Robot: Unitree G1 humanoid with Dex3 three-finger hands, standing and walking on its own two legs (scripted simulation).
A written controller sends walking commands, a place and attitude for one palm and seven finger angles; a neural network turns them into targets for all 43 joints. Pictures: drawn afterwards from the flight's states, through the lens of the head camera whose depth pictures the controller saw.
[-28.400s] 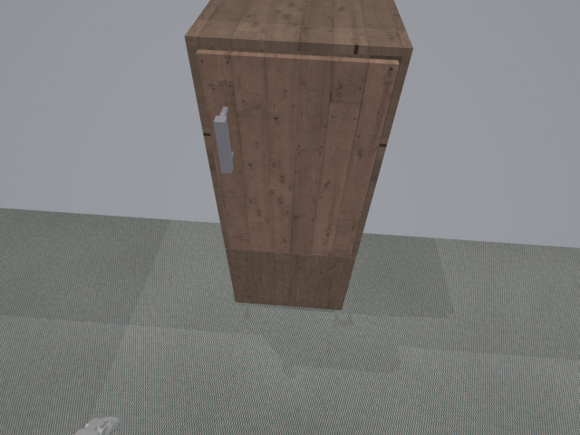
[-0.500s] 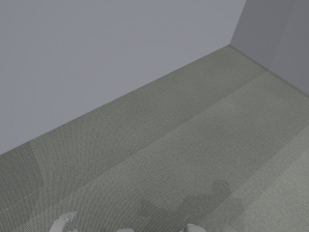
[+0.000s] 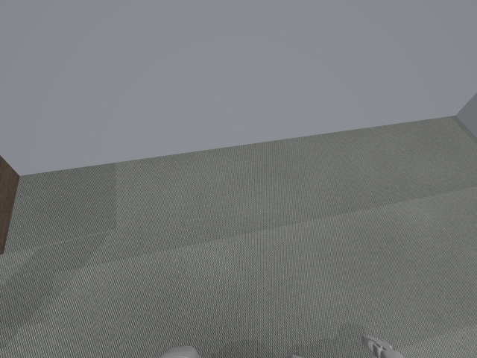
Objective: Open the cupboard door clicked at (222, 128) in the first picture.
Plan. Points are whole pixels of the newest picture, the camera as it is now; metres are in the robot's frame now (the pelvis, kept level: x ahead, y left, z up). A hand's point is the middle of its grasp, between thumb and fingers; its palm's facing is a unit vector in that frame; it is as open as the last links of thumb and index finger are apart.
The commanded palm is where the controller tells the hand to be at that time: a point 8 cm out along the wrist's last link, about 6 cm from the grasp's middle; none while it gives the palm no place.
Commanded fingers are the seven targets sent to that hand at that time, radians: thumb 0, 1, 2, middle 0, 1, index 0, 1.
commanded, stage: turn to face it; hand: left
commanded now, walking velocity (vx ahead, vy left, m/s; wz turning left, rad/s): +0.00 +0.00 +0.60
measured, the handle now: out of the picture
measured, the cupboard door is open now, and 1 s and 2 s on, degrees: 50 50 50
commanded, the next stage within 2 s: take the last steps up to it in 1.74 s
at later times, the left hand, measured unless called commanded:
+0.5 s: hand out of the picture +0.08 +0.18 -0.13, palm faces +0.23 -0.93 -0.29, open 7.4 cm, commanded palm none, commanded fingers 0.00 0.90 0.90 -0.20 -0.30 -0.20 -0.30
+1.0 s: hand out of the picture -0.09 +0.20 -0.17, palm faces +0.58 -0.78 -0.24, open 7.4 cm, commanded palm none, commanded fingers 0.00 0.90 0.90 -0.20 -0.30 -0.20 -0.30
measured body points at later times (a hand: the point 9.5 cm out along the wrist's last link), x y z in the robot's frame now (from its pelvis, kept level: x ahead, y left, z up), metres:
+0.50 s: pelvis +0.01 -0.05 +0.01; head +0.06 -0.06 +0.46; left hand +0.07 +0.23 -0.11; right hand +0.11 -0.29 -0.15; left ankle -0.02 +0.08 -0.68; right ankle +0.02 -0.15 -0.72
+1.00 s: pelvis -0.01 -0.01 +0.01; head +0.02 +0.04 +0.45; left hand -0.12 +0.24 -0.15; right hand +0.25 -0.15 -0.11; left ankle -0.05 +0.07 -0.72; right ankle +0.04 -0.16 -0.65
